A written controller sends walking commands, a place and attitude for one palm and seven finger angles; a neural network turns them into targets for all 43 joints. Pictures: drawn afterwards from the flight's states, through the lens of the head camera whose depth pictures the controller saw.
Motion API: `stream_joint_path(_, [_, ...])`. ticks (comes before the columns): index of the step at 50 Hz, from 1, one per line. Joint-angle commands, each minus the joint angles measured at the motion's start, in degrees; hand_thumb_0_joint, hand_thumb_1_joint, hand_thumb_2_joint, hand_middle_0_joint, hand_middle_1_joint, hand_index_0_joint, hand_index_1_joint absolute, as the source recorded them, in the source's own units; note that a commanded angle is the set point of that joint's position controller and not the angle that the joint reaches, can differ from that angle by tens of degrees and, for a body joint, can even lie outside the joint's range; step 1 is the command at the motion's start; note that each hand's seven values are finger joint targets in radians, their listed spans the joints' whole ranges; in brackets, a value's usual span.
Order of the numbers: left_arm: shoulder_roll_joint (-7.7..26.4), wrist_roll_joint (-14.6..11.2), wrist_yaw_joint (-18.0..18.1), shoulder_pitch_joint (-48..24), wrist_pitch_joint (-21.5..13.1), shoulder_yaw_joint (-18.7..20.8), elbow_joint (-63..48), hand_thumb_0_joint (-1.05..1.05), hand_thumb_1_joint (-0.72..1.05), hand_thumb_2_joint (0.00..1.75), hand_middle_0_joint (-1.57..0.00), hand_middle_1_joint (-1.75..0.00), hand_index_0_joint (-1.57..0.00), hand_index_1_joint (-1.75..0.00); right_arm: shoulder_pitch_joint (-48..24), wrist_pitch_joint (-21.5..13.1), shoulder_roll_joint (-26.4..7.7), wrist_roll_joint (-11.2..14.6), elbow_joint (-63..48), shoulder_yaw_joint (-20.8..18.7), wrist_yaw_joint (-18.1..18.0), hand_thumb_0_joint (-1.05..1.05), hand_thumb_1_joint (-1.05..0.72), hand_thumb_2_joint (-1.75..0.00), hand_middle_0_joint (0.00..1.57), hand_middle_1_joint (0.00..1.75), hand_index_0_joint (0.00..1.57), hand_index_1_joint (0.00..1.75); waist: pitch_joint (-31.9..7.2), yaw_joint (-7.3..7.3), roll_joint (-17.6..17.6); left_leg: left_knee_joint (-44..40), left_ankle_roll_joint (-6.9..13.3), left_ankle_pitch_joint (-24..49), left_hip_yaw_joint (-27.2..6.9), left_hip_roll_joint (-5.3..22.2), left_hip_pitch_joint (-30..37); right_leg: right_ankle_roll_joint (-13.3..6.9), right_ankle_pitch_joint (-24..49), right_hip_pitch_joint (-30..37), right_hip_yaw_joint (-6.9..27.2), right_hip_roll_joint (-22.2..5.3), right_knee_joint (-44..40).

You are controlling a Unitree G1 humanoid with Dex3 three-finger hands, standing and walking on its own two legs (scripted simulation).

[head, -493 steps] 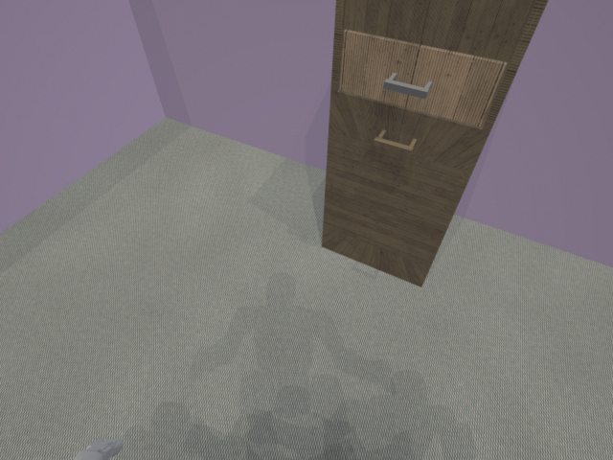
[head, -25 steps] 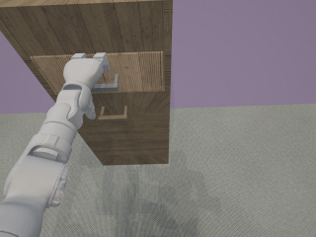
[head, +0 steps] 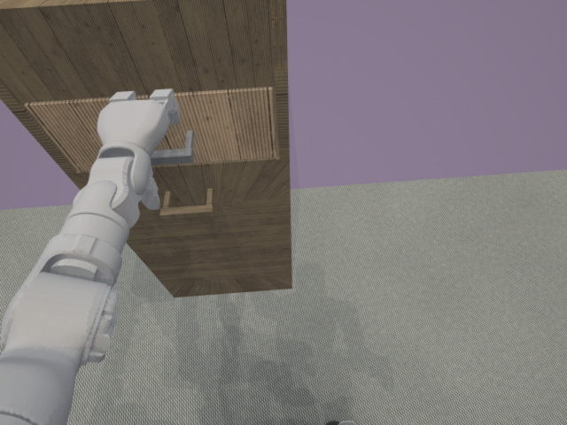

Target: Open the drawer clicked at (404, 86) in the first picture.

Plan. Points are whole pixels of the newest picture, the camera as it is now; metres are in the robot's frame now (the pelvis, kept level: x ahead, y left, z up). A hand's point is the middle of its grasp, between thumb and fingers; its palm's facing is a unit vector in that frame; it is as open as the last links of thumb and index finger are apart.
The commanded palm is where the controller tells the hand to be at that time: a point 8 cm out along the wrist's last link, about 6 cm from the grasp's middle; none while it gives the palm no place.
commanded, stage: move the hooked fingers above the handle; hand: left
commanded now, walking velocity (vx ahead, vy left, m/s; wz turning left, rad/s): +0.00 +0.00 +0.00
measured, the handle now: (162, 148) +0.55 +0.19 +0.04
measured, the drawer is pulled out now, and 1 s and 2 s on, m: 0.00 0.00 0.00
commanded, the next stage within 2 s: lower the fingers behind the handle in 0.32 s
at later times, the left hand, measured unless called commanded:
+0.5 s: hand (152, 144) +0.51 +0.18 +0.09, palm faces +0.00 +0.00 -1.00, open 13.7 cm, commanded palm +0.48 +0.19 +0.14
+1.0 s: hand (151, 167) +0.50 +0.20 +0.05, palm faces -0.05 +0.00 -1.00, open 13.8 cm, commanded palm +0.48 +0.19 +0.11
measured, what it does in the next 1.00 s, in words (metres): stands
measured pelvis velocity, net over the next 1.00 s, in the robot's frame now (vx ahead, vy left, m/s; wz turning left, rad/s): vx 0.00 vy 0.00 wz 0.01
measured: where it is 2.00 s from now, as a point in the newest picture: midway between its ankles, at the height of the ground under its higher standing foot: outside the picture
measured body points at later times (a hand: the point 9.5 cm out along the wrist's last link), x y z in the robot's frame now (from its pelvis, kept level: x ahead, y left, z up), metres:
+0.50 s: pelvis +0.00 +0.00 +0.00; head +0.09 -0.02 +0.44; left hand +0.50 +0.18 +0.14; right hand +0.04 -0.27 -0.14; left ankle -0.05 +0.12 -0.73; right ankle +0.02 -0.13 -0.73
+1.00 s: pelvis +0.00 +0.00 -0.01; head +0.09 -0.02 +0.43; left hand +0.49 +0.19 +0.11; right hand +0.03 -0.28 -0.14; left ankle -0.05 +0.12 -0.73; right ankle +0.02 -0.13 -0.73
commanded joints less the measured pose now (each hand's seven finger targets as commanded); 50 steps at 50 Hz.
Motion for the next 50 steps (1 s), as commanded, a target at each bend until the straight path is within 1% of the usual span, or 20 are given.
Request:
stream_joint_path(1, [13.74, 0.31, 3.26, -29.99, 1.06, 3.25, -10.29, 0.0, -0.5, 0.3, -0.3, -1.2, -0.3, -1.2, 3.59, -1.41, -8.18, 0.05, -4.34, -2.12, -0.61, 0.0, -0.9, -0.9, 0.2, 0.3, 0.2, 0.3, -23.58, -0.45, -1.3, -2.34, 1.85, 21.94, -0.27, -2.35, 5.14, -2.04, 17.04, 18.64, -0.88, 2.74, -0.78])
stream_joint_path(4, [12.13, 0.16, 2.63, -30.68, 1.03, 2.27, -11.28, 0.0, -0.5, 0.3, -0.3, -1.2, -0.3, -1.2, 3.69, -1.47, -8.07, -0.12, -4.19, -2.4, -0.64, 0.0, -0.9, -0.9, 0.2, 0.3, 0.2, 0.3, -25.73, -0.77, -1.21, -1.76, 1.78, 25.6, -0.58, -2.0, 7.77, -2.01, 19.21, 18.7, -1.08, 2.7, -0.39])
stream_joint_path(8, [10.0, -0.65, 1.27, -29.99, 1.67, 0.34, -7.67, 0.0, -0.5, 0.3, -0.3, -1.2, -0.3, -1.2, 3.0, -1.2, -8.4, 0.23, -4.36, -1.86, -0.77, 0.0, -0.9, -0.9, 0.2, 0.3, 0.2, 0.3, -20.74, -1.86, -4.63, -2.32, 1.93, 21.7, -0.56, -2.12, 5.54, -1.76, 16.99, 17.1, -1.23, 2.6, -1.34])
stream_joint_path(10, [11.55, -0.25, 1.18, -31.57, 1.51, 1.04, -7.53, 0.0, -0.5, 0.3, -0.3, -1.2, -0.3, -1.2, 2.93, -1.27, -8.56, 0.25, -4.37, -1.65, -1.1, 0.0, -0.9, -0.9, 0.2, 0.3, 0.2, 0.3, -20.23, -1.98, -4.18, -2.42, 1.94, 19.73, -0.56, -2.33, 4.63, -1.77, 15.74, 16.7, -1.0, 2.47, -1.31])
stream_joint_path(13, [13.45, 0.23, 1.31, -32.32, 0.44, 2.27, -8.52, 0.0, -0.5, 0.3, -0.3, -1.2, -0.3, -1.2, 3.27, -1.39, -8.27, 0.09, -4.82, -1.64, -1.37, 0.0, -0.9, -0.9, 0.2, 0.3, 0.2, 0.3, -23.93, -1.49, -2.64, -1.61, 1.92, 21.72, -0.51, -2.57, 4.94, -1.85, 17.88, 18.5, -0.56, 2.35, -0.29])
stream_joint_path(15, [12.32, 0.51, 1.69, -32.92, 0.51, 1.51, -7.35, 0.0, -0.5, 0.3, -0.3, -1.2, -0.3, -1.2, 3.74, -1.64, -8.17, 0.07, -4.57, -1.62, -1.31, 0.0, -0.9, -0.9, 0.2, 0.3, 0.2, 0.3, -22.47, -1.94, -2.46, -1.4, 1.74, 21.05, -0.76, -2.42, 4.7, -1.87, 16.51, 16.4, -0.89, 2.51, -0.26])
stream_joint_path(18, [15.48, 0.61, 2.37, -33.45, -0.16, 4.07, -8.81, 0.0, -0.5, 0.3, -0.3, -1.2, -0.3, -1.2, 4.26, -1.71, -8.22, -0.26, -4.93, -1.77, -1.36, 0.0, -0.9, -0.9, 0.2, 0.3, 0.2, 0.3, -27.23, -1.18, -2.01, -0.63, 1.84, 23.55, -0.58, -2.61, 4.91, -1.8, 19.46, 19.33, -0.39, 2.46, 0.68])
stream_joint_path(20, [14.97, 0.84, 2.72, -33.37, 0.21, 3.82, -8.7, 0.0, -0.5, 0.3, -0.3, -1.2, -0.3, -1.2, 4.58, -1.8, -8.08, -0.36, -4.59, -1.91, -1.23, 0.0, -0.9, -0.9, 0.2, 0.3, 0.2, 0.3, -26.86, -1.29, -0.86, -0.2, 1.68, 25.5, -0.51, -2.33, 5.14, -1.84, 20.79, 18.56, -0.69, 2.5, 1.11])
stream_joint_path(22, [14.9, 0.67, 2.66, -30.86, 0.54, 4.56, -8.01, 0.0, -0.5, 0.3, -0.3, -1.2, -0.3, -1.2, 4.79, -1.68, -8.23, -0.46, -4.6, -2.05, -1.0, 0.0, -0.9, -0.9, 0.2, 0.3, 0.2, 0.3, -28.36, -0.79, -2.61, 0.13, 1.74, 28.13, -0.56, -2.32, 5.04, -1.84, 22.88, 20.26, -0.74, 2.64, 1.32])
stream_joint_path(27, [11.16, -0.2, 1.9, -26.86, 1.53, 2.39, -5.57, 0.0, -0.5, 0.3, -0.3, -1.2, -0.3, -1.2, 4.92, -1.16, -8.76, -0.16, -4.18, -2.21, -0.5, 0.0, -0.9, -0.9, 0.2, 0.3, 0.2, 0.3, -23.13, -1.36, -5.83, -0.5, 1.9, 25.61, -0.06, -2.07, 3.07, -1.68, 21.68, 18.49, -1.17, 2.82, 0.23])
stream_joint_path(28, [14.03, 0.14, 2.07, -27.36, 1.32, 4.12, -6.44, 0.0, -0.5, 0.3, -0.3, -1.2, -0.3, -1.2, 5.08, -1.1, -8.97, -0.18, -4.01, -2.25, -0.67, 0.0, -0.9, -0.9, 0.2, 0.3, 0.2, 0.3, -24.09, -1.01, -4.64, -0.58, 1.95, 24.64, 0.1, -2.09, 2.86, -1.62, 21.47, 19.02, -0.76, 2.68, 0.4])
stream_joint_path(31, [12.78, 0.53, 2.36, -28.0, -0.15, 3.13, -9.4, 0.0, -0.5, 0.3, -0.3, -1.2, -0.3, -1.2, 5.22, -1.26, -8.5, -0.4, -4.37, -2.43, -0.81, 0.0, -0.9, -0.9, 0.2, 0.3, 0.2, 0.3, -25.62, -0.93, -3.25, -0.41, 1.97, 25.07, -0.1, -2.22, 3.71, -1.82, 21.42, 19.14, -0.75, 2.72, 0.73])
stream_joint_path(34, [14.85, 0.67, 3.43, -27.07, -1.53, 5.29, -10.55, 0.0, -0.5, 0.3, -0.3, -1.2, -0.3, -1.2, 5.59, -1.52, -8.35, -0.71, -3.98, -2.76, -0.83, 0.0, -0.9, -0.9, 0.2, 0.3, 0.2, 0.3, -26.7, -0.48, -1.33, 0.39, 1.89, 26.84, -0.14, -2.2, 4.37, -1.91, 22.27, 18.87, -0.54, 2.76, 1.28])
stream_joint_path(37, [16.66, 1.15, 5.1, -28.18, -1.66, 6.68, -9.73, 0.0, -0.5, 0.3, -0.3, -1.2, -0.3, -1.2, 5.63, -1.78, -8.59, -0.74, -3.59, -2.57, -0.81, 0.0, -0.9, -0.9, 0.2, 0.3, 0.2, 0.3, -25.51, -0.83, -3.43, 0.4, 1.9, 24.15, -0.21, -2.35, 1.98, -1.88, 20.63, 18.7, -0.57, 2.76, 1.35])
stream_joint_path(39, [15.01, 1.61, 6.09, -28.23, -1.29, 5.23, -9.94, 0.0, -0.5, 0.3, -0.3, -1.2, -0.3, -1.2, 5.57, -1.98, -8.29, -0.93, -3.46, -2.64, -0.6, 0.0, -0.9, -0.9, 0.2, 0.3, 0.2, 0.3, -26.67, -0.75, 0.06, 0.77, 1.64, 25.21, -0.25, -2.39, 2.94, -2.03, 20.52, 17.46, -0.68, 2.77, 1.96])
stream_joint_path(42, [14.03, 1.19, 6.4, -27.31, -0.09, 4.81, -6.49, 0.0, -0.5, 0.3, -0.3, -1.2, -0.3, -1.2, 5.89, -1.97, -8.7, -0.79, -2.97, -2.66, -0.39, 0.0, -0.9, -0.9, 0.2, 0.3, 0.2, 0.3, -25.27, -1.72, -3.18, 1.14, 1.71, 24.29, -0.36, -2.28, 1.98, -1.89, 19.98, 16.74, -0.92, 2.98, 1.73])
stream_joint_path(45, [13.22, 1.21, 5.98, -27.86, 0.42, 3.59, -5.52, 0.0, -0.5, 0.3, -0.3, -1.2, -0.3, -1.2, 6.11, -2.14, -8.82, -0.65, -2.78, -2.7, -0.57, 0.0, -0.9, -0.9, 0.2, 0.3, 0.2, 0.3, -25.42, -2.17, -2.39, 1.32, 1.79, 22.45, -0.38, -2.38, 2.08, -1.75, 18.46, 15.5, -0.73, 2.93, 1.65])
stream_joint_path(47, [10.31, 1.01, 5.41, -30.29, -0.35, 1.48, -6.34, 0.0, -0.5, 0.3, -0.3, -1.2, -0.3, -1.2, 6.68, -2.44, -8.62, -0.8, -2.57, -2.93, -0.54, 0.0, -0.9, -0.9, 0.2, 0.3, 0.2, 0.3, -25.3, -3.28, -2.01, 1.83, 1.83, 23.61, -0.8, -2.16, 3.49, -1.82, 18.34, 13.82, -0.84, 3.02, 1.45])
stream_joint_path(48, [12.6, 1.19, 5.37, -30.1, -0.95, 3.17, -7.1, 0.0, -0.5, 0.3, -0.3, -1.2, -0.3, -1.2, 7.12, -2.48, -8.79, -0.9, -2.38, -3.05, -0.69, 0.0, -0.9, -0.9, 0.2, 0.3, 0.2, 0.3, -27.21, -2.82, -1.44, 2.18, 1.78, 24.41, -0.93, -2.07, 3.95, -1.75, 18.85, 14.36, -0.69, 2.91, 2.09])
stream_joint_path(50, [10.09, 1.04, 5.29, -29.73, -1.96, 1.55, -8.07, 0.0, -0.5, 0.3, -0.3, -1.2, -0.3, -1.2, 7.22, -2.57, -8.36, -1.32, -2.58, -3.14, -0.63, 0.0, -0.9, -0.9, 0.2, 0.3, 0.2, 0.3, -27.94, -2.78, 0.51, 2.89, 1.63, 26.61, -1.0, -2.09, 4.94, -1.84, 19.83, 13.58, -0.76, 2.94, 2.54])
